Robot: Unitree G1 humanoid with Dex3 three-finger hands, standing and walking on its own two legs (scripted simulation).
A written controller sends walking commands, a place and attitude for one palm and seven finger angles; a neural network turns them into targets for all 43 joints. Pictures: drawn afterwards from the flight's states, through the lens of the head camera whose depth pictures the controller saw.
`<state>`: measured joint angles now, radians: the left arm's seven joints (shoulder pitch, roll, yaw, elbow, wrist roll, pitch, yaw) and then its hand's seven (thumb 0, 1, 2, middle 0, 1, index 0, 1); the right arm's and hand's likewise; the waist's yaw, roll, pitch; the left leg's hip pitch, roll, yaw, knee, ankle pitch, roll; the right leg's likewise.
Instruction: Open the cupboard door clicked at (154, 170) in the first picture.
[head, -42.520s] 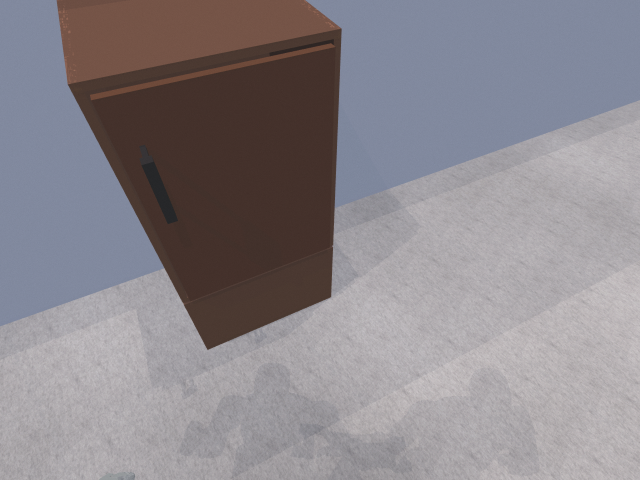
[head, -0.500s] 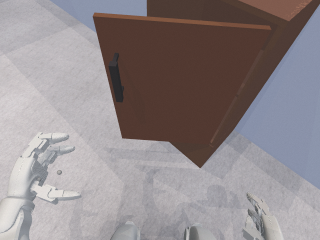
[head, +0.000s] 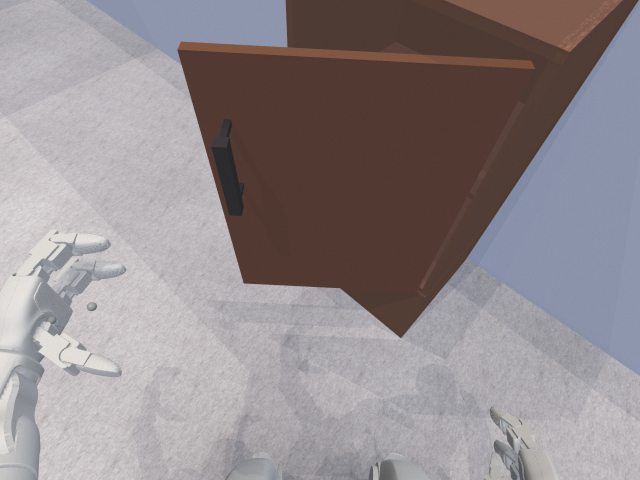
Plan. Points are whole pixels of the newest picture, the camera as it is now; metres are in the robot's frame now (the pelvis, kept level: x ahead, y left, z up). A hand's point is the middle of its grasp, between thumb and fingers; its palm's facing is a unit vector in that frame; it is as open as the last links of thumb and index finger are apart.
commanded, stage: raise the hand with hooked fingers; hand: left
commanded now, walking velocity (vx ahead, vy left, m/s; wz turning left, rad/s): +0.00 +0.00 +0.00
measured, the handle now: (231, 170) +0.53 +0.16 +0.04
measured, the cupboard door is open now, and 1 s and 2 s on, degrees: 40 40 40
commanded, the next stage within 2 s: move the hooked fingers beside the handle in 0.42 s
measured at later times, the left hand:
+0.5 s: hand (100, 310) +0.29 +0.26 +0.06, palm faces +0.03 -1.00 -0.05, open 14.0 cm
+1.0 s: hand (140, 264) +0.35 +0.24 +0.05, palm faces +0.02 -1.00 -0.04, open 14.0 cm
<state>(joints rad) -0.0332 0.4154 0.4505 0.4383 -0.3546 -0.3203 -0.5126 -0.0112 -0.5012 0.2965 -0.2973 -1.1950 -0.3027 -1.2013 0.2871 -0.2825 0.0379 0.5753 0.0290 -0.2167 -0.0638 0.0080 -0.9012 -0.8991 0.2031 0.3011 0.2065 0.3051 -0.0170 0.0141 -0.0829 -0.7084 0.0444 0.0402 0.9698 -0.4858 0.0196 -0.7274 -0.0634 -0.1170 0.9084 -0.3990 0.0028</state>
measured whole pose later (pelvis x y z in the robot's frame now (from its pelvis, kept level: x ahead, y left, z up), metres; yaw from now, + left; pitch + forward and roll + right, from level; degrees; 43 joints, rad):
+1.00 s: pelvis -0.01 -0.01 +0.00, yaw -1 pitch +14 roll -1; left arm -0.28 0.42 0.44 0.69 -0.28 -0.36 -0.46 -0.01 -0.50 0.30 -0.30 -1.20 -0.30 -1.20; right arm 0.32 -0.28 0.03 0.59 0.03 -0.15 -0.06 0.01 -0.90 -0.90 0.20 0.30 0.21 0.30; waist -0.06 0.01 -0.08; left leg -0.74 0.05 0.05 0.95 -0.46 0.01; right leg -0.78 -0.05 -0.10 0.92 -0.39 -0.01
